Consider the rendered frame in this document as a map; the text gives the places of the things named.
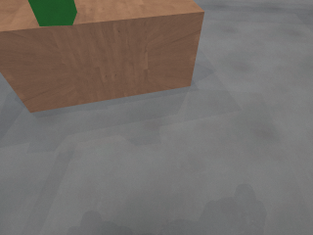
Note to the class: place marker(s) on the pedestal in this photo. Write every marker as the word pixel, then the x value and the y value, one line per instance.
pixel 113 49

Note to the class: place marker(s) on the carton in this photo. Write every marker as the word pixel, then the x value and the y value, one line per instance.
pixel 53 12

